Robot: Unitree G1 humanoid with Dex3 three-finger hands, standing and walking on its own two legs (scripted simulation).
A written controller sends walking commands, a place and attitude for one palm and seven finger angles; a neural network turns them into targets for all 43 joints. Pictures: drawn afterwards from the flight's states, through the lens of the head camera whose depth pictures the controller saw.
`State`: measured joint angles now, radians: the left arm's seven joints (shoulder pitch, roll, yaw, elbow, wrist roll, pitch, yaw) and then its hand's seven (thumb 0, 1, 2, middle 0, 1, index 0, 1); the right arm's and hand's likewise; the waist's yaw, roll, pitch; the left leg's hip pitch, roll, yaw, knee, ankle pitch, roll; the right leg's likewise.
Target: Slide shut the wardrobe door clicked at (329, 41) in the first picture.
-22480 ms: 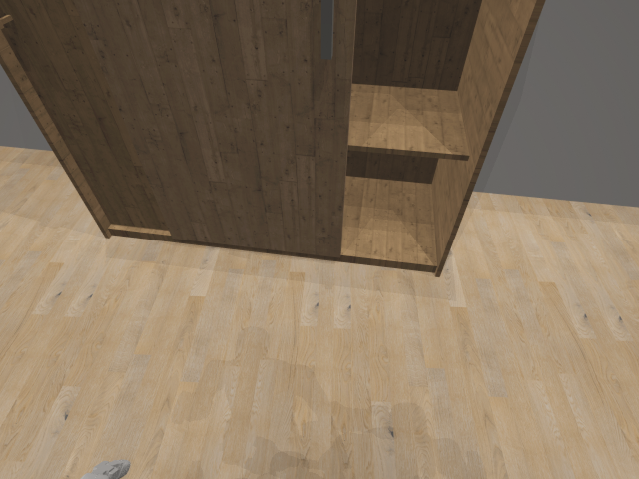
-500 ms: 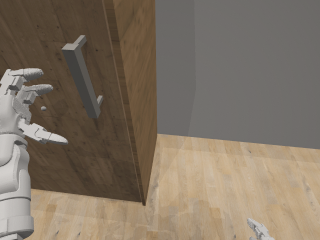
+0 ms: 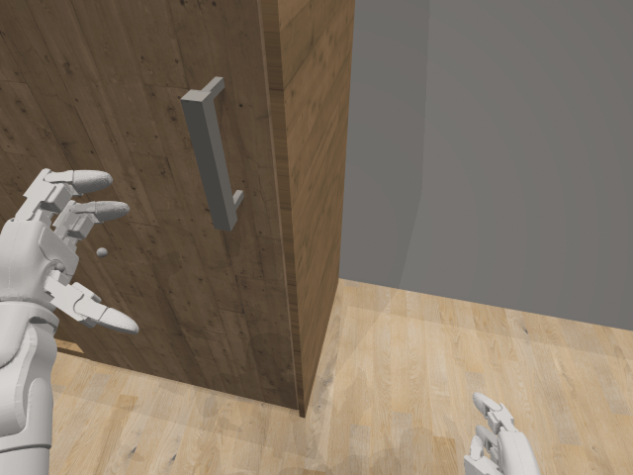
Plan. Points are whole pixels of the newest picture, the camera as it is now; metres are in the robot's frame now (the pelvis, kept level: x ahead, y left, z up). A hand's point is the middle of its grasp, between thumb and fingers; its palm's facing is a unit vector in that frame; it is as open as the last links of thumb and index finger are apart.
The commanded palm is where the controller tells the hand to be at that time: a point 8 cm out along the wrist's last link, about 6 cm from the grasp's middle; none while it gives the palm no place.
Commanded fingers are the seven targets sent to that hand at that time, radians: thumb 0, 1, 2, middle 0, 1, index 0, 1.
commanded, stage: draw the hand back to the body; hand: left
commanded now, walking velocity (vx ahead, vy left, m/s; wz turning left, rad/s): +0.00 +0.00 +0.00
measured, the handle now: (220, 158) +0.43 +0.20 +0.20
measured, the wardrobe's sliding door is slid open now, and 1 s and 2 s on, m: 0.00 0.00 0.00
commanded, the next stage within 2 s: step back with the hand held close in 1.52 s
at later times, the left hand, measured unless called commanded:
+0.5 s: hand (95, 280) +0.23 +0.27 +0.18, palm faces +0.14 -0.98 -0.17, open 14.4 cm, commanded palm +0.19 +0.31 +0.19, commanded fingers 0.00 -0.22 0.36 -0.24 -0.96 -0.24 -0.96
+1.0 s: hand (85, 285) +0.23 +0.27 +0.18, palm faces +0.42 -0.84 -0.36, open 10.2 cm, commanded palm +0.17 +0.31 +0.19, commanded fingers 0.00 0.68 0.80 -0.21 -0.43 -0.21 -0.43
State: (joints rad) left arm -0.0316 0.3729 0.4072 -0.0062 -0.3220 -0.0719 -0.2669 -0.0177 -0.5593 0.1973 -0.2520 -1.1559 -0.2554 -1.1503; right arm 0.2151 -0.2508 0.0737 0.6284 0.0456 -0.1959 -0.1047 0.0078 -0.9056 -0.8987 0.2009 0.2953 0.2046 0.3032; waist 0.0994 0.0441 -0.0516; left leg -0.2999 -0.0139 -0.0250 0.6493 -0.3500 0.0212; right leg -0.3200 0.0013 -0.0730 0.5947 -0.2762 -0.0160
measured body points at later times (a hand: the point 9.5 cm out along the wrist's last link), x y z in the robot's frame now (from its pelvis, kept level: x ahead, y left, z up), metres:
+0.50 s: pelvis +0.00 +0.01 +0.01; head -0.04 +0.00 +0.45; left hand +0.22 +0.32 +0.19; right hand +0.20 -0.21 -0.05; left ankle +0.00 +0.10 -0.73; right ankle +0.02 -0.11 -0.73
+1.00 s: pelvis +0.01 +0.02 +0.01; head -0.01 +0.00 +0.46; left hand +0.20 +0.32 +0.20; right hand +0.18 -0.21 -0.07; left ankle +0.00 +0.10 -0.73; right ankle +0.03 -0.11 -0.73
